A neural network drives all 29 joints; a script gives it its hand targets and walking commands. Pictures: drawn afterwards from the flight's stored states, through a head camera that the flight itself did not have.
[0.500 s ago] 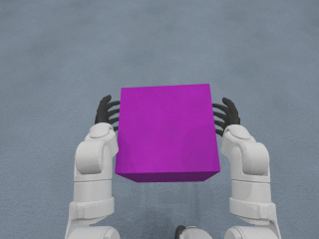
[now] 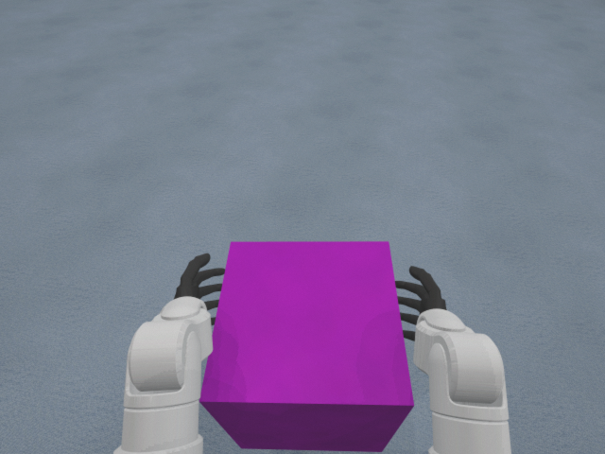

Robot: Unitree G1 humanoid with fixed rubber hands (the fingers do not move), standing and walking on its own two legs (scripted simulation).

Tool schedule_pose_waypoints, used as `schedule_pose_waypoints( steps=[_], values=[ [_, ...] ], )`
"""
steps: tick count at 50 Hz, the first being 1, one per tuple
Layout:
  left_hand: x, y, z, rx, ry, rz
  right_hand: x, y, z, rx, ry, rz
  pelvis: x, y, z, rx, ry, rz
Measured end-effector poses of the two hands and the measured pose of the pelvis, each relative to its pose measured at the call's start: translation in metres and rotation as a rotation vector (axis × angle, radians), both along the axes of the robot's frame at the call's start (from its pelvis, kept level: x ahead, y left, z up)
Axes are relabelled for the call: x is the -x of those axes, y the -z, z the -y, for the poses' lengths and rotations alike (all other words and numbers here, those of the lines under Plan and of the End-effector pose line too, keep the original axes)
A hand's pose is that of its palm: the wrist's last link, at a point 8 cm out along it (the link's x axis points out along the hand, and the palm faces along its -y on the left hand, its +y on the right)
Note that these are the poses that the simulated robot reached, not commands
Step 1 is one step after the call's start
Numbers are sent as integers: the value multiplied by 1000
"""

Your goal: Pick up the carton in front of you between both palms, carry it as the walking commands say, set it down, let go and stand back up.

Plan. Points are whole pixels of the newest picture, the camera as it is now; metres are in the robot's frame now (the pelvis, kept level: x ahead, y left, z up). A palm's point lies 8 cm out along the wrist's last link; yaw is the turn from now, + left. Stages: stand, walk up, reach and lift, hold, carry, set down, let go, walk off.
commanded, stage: carry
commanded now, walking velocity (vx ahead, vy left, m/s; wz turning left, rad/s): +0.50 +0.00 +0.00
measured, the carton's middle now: (310, 352) +0.27 +0.00 -0.01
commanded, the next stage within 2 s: none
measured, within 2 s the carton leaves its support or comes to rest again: neither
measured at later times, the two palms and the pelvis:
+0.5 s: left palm (239, 172) +0.54 +0.12 +0.10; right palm (404, 175) +0.55 -0.18 +0.08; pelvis +0.29 -0.05 +0.01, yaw +2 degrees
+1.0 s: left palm (241, 86) +0.87 +0.15 +0.10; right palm (364, 96) +0.85 -0.14 +0.09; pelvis +0.59 +0.01 +0.01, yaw -1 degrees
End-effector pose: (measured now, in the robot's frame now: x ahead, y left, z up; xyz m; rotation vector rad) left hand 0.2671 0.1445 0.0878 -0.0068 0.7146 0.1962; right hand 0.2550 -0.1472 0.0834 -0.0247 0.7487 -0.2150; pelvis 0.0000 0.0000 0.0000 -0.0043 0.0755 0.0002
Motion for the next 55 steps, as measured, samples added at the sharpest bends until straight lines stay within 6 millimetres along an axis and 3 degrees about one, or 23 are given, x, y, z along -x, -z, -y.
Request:
schedule_pose_waypoints(
  steps=[6,10,14,18,22,26,32,37,43,48,55],
  values=[
    [-66,-8,12,-1,24,34,-61,-10,12,-3,23,31,-66,-3,8,13,-2,-2],
    [-116,-11,21,-16,7,79,-117,-9,21,-16,6,75,-122,6,21,7,-5,7],
    [-168,-3,31,-40,-20,93,-178,5,31,-36,-22,86,-177,23,37,18,-29,24],
    [-203,5,32,-39,-58,10,-223,12,31,-29,-61,0,-216,12,47,2,-48,14],
    [-238,1,30,-37,-83,-15,-265,8,29,-22,-90,-25,-255,0,50,-14,-45,7],
    [-285,-12,28,-33,-80,22,-309,-4,28,-19,-86,12,-300,-6,47,-22,-38,2],
    [-370,-24,19,-21,-39,94,-383,-18,19,-11,-42,83,-379,-1,29,-13,-29,7],
    [-449,-6,1,5,-15,104,-454,-7,0,15,-16,87,-455,20,5,-16,0,24],
    [-523,7,-5,-3,19,-5,-513,11,-8,35,24,-60,-515,6,-11,-1,27,8],
    [-581,-3,-5,0,32,16,-569,-1,-8,31,43,-41,-569,-6,-13,16,19,-2],
    [-670,-23,3,-11,-3,106,-669,-17,1,16,11,48,-663,-2,2,8,10,0]
  ],
)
